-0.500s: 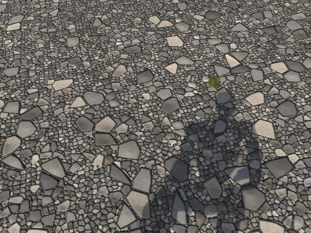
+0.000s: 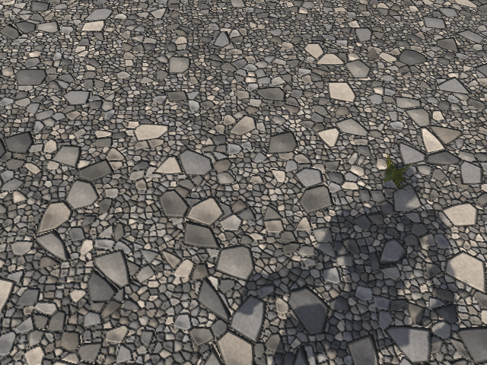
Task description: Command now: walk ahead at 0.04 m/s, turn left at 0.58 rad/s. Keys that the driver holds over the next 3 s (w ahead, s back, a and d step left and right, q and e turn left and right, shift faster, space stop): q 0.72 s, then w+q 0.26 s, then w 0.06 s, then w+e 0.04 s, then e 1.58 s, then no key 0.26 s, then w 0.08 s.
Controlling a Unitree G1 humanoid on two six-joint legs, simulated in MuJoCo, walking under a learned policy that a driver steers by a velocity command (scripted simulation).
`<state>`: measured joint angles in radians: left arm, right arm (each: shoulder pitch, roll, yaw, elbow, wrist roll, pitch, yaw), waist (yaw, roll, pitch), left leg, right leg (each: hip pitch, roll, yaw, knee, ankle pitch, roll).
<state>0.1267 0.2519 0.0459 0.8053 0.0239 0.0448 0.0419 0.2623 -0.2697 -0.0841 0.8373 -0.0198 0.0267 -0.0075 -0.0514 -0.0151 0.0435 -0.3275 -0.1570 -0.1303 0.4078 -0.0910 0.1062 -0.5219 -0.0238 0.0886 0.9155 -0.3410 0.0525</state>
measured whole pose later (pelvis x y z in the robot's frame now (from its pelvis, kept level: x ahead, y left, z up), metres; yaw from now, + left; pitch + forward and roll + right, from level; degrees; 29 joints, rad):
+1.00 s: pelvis +0.01 +0.00 +0.01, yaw +36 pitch +1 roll -1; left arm 0.21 0.32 0.07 0.76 0.04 0.03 -0.03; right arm 0.35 -0.28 -0.05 0.79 -0.01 0.00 0.02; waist -0.02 -0.04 0.01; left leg -0.10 -0.11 -0.15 0.29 -0.20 0.10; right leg -0.50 -0.05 0.03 0.87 -0.25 0.05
